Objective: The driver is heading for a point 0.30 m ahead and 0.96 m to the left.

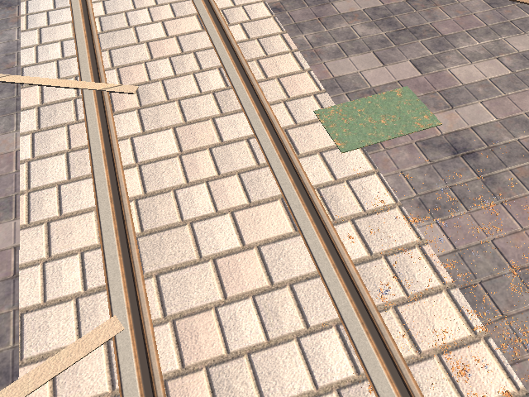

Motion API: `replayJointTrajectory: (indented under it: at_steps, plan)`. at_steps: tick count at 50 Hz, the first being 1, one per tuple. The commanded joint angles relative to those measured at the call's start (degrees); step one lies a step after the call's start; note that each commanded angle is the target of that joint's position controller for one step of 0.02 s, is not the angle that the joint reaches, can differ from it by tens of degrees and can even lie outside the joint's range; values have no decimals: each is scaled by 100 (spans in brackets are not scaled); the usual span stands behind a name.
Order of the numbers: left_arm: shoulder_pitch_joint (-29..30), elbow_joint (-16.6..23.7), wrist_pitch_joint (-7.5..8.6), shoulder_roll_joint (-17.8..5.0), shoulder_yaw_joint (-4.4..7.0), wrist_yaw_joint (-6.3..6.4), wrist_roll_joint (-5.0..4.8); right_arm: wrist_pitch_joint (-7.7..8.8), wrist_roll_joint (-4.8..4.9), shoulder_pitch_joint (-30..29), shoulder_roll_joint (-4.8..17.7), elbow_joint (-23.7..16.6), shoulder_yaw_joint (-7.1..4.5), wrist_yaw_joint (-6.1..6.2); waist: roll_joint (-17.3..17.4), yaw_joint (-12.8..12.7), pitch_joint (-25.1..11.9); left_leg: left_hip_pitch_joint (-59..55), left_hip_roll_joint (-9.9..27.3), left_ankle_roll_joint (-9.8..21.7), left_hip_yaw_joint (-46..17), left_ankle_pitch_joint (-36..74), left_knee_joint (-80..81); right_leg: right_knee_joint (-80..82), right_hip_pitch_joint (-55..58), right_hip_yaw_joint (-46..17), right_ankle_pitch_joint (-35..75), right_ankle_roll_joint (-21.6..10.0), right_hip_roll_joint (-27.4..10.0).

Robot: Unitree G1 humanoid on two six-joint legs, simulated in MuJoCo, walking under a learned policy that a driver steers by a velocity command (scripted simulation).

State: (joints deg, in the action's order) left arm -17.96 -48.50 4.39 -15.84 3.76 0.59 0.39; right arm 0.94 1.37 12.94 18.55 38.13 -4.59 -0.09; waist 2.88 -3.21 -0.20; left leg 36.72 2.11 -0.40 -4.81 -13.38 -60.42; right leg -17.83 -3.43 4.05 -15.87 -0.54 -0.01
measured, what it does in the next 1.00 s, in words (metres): walks ahead, turning left: left foot, then right foot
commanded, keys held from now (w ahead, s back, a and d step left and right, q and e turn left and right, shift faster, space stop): w+q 1.00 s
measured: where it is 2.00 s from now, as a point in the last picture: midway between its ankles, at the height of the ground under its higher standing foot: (106, 257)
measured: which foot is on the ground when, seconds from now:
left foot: up 0.00-0.22, down 0.24-0.74, up 0.76-1.00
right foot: down 0.00-0.26, up 0.28-0.72, down 0.74-1.00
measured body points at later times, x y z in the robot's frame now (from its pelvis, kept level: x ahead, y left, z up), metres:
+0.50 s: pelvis +0.26 +0.10 +0.00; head +0.28 +0.12 +0.45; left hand +0.35 +0.41 -0.09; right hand +0.42 -0.15 -0.09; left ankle +0.24 +0.17 -0.74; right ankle +0.41 -0.07 -0.67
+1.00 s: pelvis +0.54 +0.14 +0.00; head +0.56 +0.16 +0.45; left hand +0.43 +0.41 -0.11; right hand +0.83 +0.01 -0.09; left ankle +0.51 +0.31 -0.67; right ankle +0.58 +0.04 -0.74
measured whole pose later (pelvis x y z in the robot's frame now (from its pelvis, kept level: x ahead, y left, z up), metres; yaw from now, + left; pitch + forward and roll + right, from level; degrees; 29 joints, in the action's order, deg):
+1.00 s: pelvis +0.54 +0.14 +0.00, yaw +35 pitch +1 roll -2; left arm -17.9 -44.8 5.4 -15.6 3.8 -0.3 0.3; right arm 0.5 1.4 12.2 18.4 37.5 -4.3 0.1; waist 2.9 -2.9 2.3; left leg 37.0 4.4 -0.4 -3.9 -14.0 -60.7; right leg -18.3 -7.2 7.0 -11.9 -1.7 1.1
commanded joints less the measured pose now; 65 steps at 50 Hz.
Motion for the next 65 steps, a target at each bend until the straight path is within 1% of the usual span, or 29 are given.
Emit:
replayJointTrajectory:
  at_steps: [1, 5, 8, 10, 12, 13, 14, 15, 16, 17, 20, 25, 28, 31, 34, 36, 37, 38, 39, 40, 41, 43, 47, 57, 60, 62, 63, 64, 65]
  plan:
    - [137, 339, 73, -882, 175, 20, 5, 133, 9, -800, 132, -726, 13, -80, -866, -140, 450, 1035, 259, -121, 100, 653, 464, 974, 327, -664, 1245, -804, -1366]
    - [-63, 285, 31, -1082, 215, 15, -82, 153, 7, -1317, -54, -951, 117, -247, -809, -281, 632, 413, 250, -14, 550, 1127, 1732, 1011, 203, -19, 1586, -741, -1405]
    - [-159, 226, -30, -1252, 268, -1, -179, 138, 24, -1385, 70, -1049, 72, -342, -823, -128, 635, -76, 71, 278, 802, 788, 2267, 727, 510, 277, 2749, -637, -1589]
    - [-171, 231, -97, -1433, 322, 29, -215, 99, -17, -900, 369, -985, -87, -346, -1000, 280, 147, -1045, -361, 574, 1100, 300, 2394, -319, 722, 562, 5104, -516, -1598]
    - [-182, 313, -115, -1321, 259, 84, -186, 3, 32, 928, 941, -502, -433, -216, -696, 1271, -811, -3844, -610, 1004, 850, 587, 2803, -2786, -533, 782, 5023, -199, -1315]
    - [-567, 667, -32, -550, 5, 23, 90, -10, 79, 1226, 1608, -413, -551, -106, 908, 892, -1409, -6031, 960, 1823, -1942, -213, 2956, -5069, -3067, 691, 108, 143, -542]
    - [-353, 799, 188, -604, -65, -32, 10, 91, 48, 1303, 1469, -629, -447, -122, 859, 957, -2540, -6379, 1750, 2442, -4475, -1270, 4055, -6114, -3760, -705, -1831, 149, 97]
    - [382, 992, 287, -1080, 83, -76, -256, 182, -38, 1138, 1049, -524, -305, -172, 363, 1121, -1746, -5892, 1560, 2040, -3732, -1140, 4360, -6250, -4312, -982, -1289, 59, -195]
    - [563, 1097, 359, -1006, 42, -75, -286, 236, -36, 868, 923, -471, -255, -173, 238, 912, -998, -4990, 1347, 1880, -2982, -697, 4420, -5852, -4322, -887, -783, -30, -405]
    - [528, 1024, 382, -952, 42, -32, -152, 256, -36, 443, 780, -509, -203, -161, -143, 623, -598, -4125, 1091, 1726, -2399, -127, 4443, -5386, -4001, -886, -430, -11, -616]
    - [216, 926, 200, -928, 87, -45, -5, 296, -139, -134, 592, -630, -132, -116, 108, 145, -280, -2781, 720, 1716, -1696, 895, 4794, -4764, -3191, -869, 45, 152, -795]
    - [1084, 1188, 88, -625, -6, -39, 71, 313, -81, 209, 706, -332, -149, 40, 39, 366, 134, -2103, 373, 1573, -1088, 1093, 4885, -3086, -3246, -732, 1369, 492, -553]
    - [1783, 1358, 152, -496, -67, -108, 16, 270, -23, 482, 799, -166, -177, 89, 94, 639, 209, -1995, 236, 1348, -1023, 734, 4762, -1861, -2772, -678, 2156, 496, -232]
    - [2086, 1479, 217, -640, -25, -192, -68, 230, 27, 751, 798, -3, -185, 112, 149, 727, 210, -2340, 419, 1288, -1429, 471, 4406, -1336, -2571, -838, 2177, 406, -116]
    - [1872, 1472, 264, -823, 70, -231, -84, 160, 16, 770, 761, 50, -191, 137, 366, 562, 129, -2846, 607, 1156, -1912, 699, 3843, -1116, -2294, -916, 1393, 188, -74]
    - [1028, 1293, 309, -995, 201, -176, -52, 124, -12, 697, 554, 21, -125, 117, 396, 117, -265, -2750, 285, 914, -1821, 1250, 3021, -805, -1031, -750, 1204, -106, -76]
    - [212, 1244, 332, -1271, 281, -126, 52, 136, -88, 730, 207, -76, 8, 87, -85, -222, -1095, -2159, -63, 697, -1427, 737, 1524, -952, 460, -1509, 982, -468, -916]
    - [-360, 1040, 259, -1707, 400, -135, 123, 177, 80, 1518, -129, -202, 115, 93, -1984, 52, -1951, -125, -908, 247, -621, -1779, -453, -410, 2445, -4148, -415, -1393, -2243]
    - [-338, 1086, 226, -1219, 299, -180, -27, 191, 123, 1499, 428, -102, 38, 115, -1766, -23, -1702, 665, -488, 152, -720, -1964, -1324, 2, 2360, -5020, -1711, -1376, -2439]
    - [-88, 1141, 188, -876, 206, -146, -47, 164, 100, 881, 783, -141, -69, 115, -1172, -175, -933, 883, -266, 99, -629, -1421, -1564, 114, 1689, -4155, -1685, -1130, -2214]
    - [203, 1166, 143, -776, 161, -123, 6, 137, 31, 512, 785, -218, -80, 129, -750, -106, -481, 732, -67, 61, -401, -1003, -1486, 164, 989, -3357, -939, -978, -1983]
    - [437, 1076, 133, -593, 94, -85, 68, 124, -6, 286, 587, -310, -97, 79, -835, 112, -11, 360, 247, 62, -359, -543, -1032, 418, 65, -2300, 217, -881, -1584]
    - [405, 866, 222, -659, 150, -81, -28, 5, 9, 144, 188, -400, -20, 33, -835, 200, 182, 359, 414, 19, -152, -273, -399, 841, -243, -1316, 1122, -1019, -1518]
    - [22, 449, 27, -1147, 288, -21, -137, 109, 19, -1269, 18, -774, 87, -284, -618, -166, 530, 57, 259, 211, 553, 1302, 2221, 853, 459, 333, 2276, -745, -1531]
    - [32, 417, -89, -1389, 359, 12, -229, 72, -22, -1094, 280, -841, -45, -332, -807, 140, 259, -601, -153, 539, 935, 495, 2451, -1, 881, 633, 4573, -592, -1609]
    - [147, 466, -173, -1415, 353, 58, -276, 25, -8, 278, 724, -508, -317, -276, -743, 958, -502, -2535, -609, 913, 1108, 600, 2871, -1902, 409, 910, 5427, -372, -1407]
    - [55, 553, -151, -1169, 245, 81, -138, -42, 24, 1264, 1131, -252, -504, -162, -253, 1365, -1005, -4324, -177, 1203, 200, 585, 2955, -3606, -986, 889, 3715, -128, -1188]
    - [-439, 932, -19, -320, -33, 7, 86, 14, 73, 984, 1776, -321, -555, -117, 1306, 540, -1451, -5947, 1328, 2250, -3133, -498, 3446, -5608, -3521, 416, -1669, 206, -26]
    - [144, 1009, 193, -774, 11, -60, -111, 123, 27, 1146, 1313, -503, -412, -150, 661, 995, -2099, -6128, 1657, 2435, -4346, -1296, 4260, -6202, -4129, -875, -1861, 143, 58]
